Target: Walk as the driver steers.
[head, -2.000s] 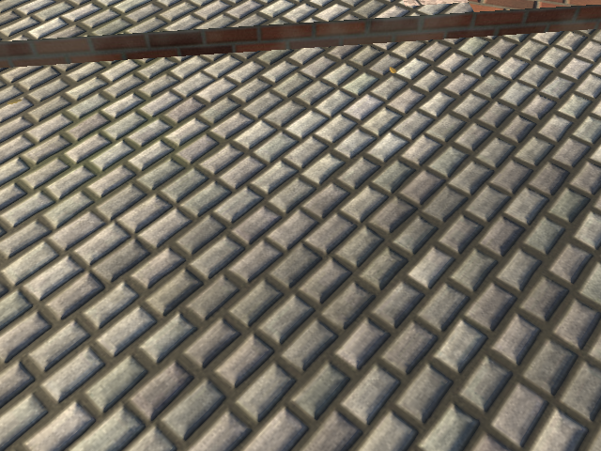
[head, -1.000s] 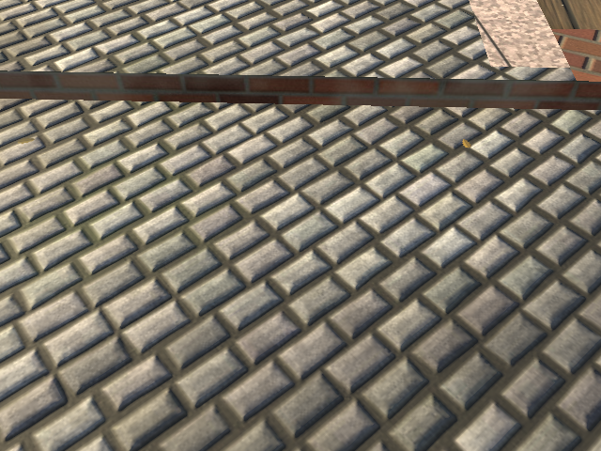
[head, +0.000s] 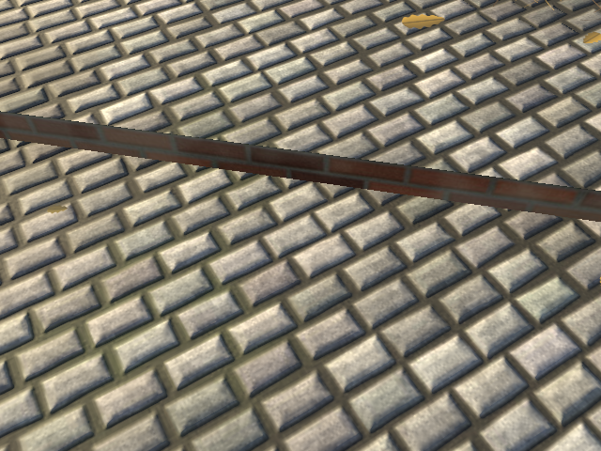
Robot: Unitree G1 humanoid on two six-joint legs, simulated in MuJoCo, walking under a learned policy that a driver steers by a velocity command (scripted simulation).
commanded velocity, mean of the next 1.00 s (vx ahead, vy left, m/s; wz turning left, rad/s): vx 0.34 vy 0.00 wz -0.20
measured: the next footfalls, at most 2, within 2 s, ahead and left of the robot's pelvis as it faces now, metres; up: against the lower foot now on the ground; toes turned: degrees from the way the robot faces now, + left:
left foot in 0.24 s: +0.32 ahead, +0.13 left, +0.00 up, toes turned -13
right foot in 0.70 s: +0.50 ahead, -0.15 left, +0.00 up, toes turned -11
